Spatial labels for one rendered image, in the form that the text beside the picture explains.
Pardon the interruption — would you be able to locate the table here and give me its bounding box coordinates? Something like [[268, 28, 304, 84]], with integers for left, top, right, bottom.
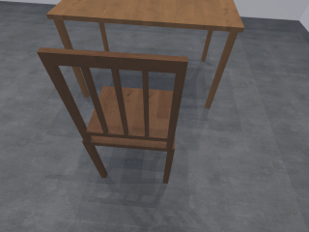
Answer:
[[46, 0, 244, 109]]

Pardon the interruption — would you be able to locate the chair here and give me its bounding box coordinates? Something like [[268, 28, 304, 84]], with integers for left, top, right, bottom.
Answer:
[[37, 47, 188, 184]]

